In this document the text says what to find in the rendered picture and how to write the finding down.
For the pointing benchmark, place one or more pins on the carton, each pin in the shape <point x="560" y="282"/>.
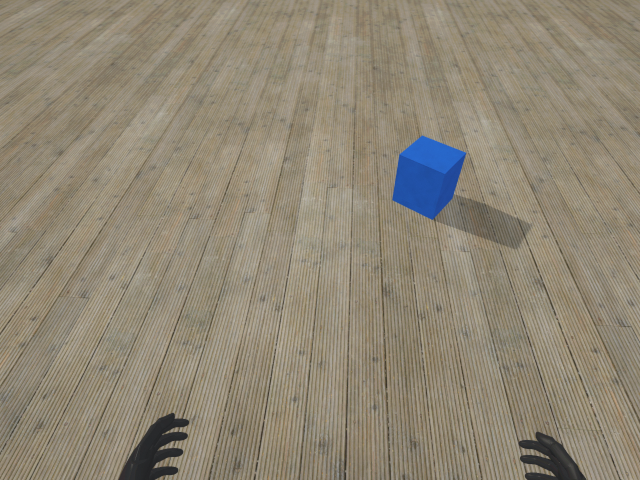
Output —
<point x="427" y="175"/>

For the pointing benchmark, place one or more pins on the robot right hand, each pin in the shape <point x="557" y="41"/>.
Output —
<point x="560" y="462"/>

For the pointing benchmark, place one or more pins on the robot left hand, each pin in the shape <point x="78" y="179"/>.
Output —
<point x="145" y="456"/>

